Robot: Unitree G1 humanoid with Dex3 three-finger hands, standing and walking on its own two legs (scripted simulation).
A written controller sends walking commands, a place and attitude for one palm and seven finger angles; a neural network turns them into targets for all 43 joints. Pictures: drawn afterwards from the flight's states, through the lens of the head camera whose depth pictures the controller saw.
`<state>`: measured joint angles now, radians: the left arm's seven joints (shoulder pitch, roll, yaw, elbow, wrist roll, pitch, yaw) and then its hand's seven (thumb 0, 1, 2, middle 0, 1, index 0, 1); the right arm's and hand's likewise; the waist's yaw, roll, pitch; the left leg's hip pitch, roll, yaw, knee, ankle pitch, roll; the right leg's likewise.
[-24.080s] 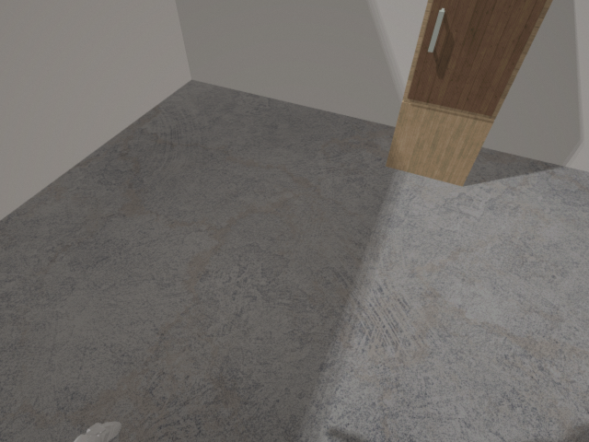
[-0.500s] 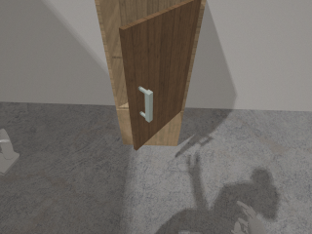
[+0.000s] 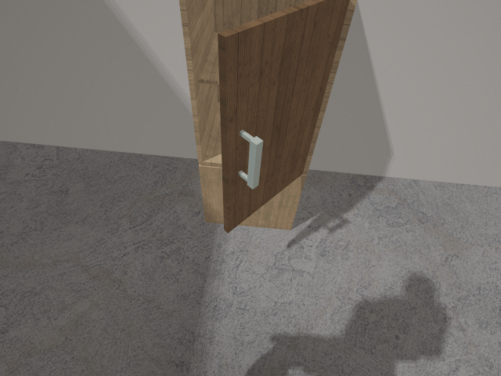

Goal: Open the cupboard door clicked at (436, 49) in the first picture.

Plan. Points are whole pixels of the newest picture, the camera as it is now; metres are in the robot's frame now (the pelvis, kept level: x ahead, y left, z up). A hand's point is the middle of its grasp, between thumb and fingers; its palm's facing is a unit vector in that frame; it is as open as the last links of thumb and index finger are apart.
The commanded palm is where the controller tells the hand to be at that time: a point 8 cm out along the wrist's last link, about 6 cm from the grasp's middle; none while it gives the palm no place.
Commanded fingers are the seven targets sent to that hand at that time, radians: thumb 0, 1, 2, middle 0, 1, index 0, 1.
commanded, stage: let the arm hang, fingers relaxed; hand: left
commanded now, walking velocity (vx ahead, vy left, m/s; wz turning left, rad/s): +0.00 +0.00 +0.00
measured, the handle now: (248, 160) +0.57 +0.03 -0.03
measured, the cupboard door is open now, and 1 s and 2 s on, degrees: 49 49 49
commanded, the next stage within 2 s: look to check the result in 0.80 s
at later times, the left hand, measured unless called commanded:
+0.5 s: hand out of the picture -0.04 +0.20 -0.16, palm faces +0.02 -0.98 -0.21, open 7.4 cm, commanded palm none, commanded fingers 0.00 0.90 0.90 -0.20 -0.30 -0.20 -0.30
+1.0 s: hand out of the picture -0.05 +0.17 -0.16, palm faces +0.05 -0.98 -0.18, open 7.4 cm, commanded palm none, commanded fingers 0.00 0.90 0.90 -0.20 -0.30 -0.20 -0.30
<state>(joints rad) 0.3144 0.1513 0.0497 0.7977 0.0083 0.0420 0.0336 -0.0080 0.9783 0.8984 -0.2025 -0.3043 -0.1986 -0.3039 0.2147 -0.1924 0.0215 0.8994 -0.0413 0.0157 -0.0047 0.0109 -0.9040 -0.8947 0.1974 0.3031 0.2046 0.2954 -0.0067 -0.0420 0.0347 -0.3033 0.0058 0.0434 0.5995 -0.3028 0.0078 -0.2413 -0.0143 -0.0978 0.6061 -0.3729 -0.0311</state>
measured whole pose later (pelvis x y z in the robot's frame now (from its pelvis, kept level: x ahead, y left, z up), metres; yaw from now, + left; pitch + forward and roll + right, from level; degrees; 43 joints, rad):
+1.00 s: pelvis -0.02 +0.01 +0.01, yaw +0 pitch -1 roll +0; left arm 0.32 0.11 0.02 1.16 0.01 0.00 0.04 0.01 0.91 0.90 -0.20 -0.30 -0.20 -0.30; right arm 0.31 -0.11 0.01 1.16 -0.03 0.01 -0.03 0.00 -0.90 -0.89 0.20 0.30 0.20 0.30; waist -0.01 0.01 0.03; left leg -0.22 -0.01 0.05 0.41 -0.18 0.02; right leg -0.16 -0.02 -0.09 0.43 -0.25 -0.02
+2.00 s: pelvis -0.01 -0.02 +0.00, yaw -12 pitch +1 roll +1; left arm 0.17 0.21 0.10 0.97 0.02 0.05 -0.02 0.01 0.91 0.90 -0.20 -0.30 -0.19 -0.30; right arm 0.21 -0.20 -0.05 1.02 -0.05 0.02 -0.04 0.00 -0.90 -0.89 0.20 0.30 0.21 0.30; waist 0.01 0.04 0.10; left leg -0.24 0.13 0.22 0.54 -0.28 -0.03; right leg -0.36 -0.02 -0.04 0.79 -0.44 -0.01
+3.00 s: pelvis +0.02 -0.07 +0.01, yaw -49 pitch +1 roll +1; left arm 0.18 0.23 0.06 0.90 0.03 0.04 0.00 0.01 0.90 0.90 -0.20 -0.30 -0.20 -0.30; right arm 0.17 -0.24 -0.06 0.90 -0.01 0.05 -0.02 0.01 -0.91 -0.89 0.20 0.30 0.20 0.30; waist -0.01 -0.03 0.10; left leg -0.45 0.05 0.03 0.89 -0.43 -0.07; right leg -0.28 0.03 0.10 0.53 -0.27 -0.02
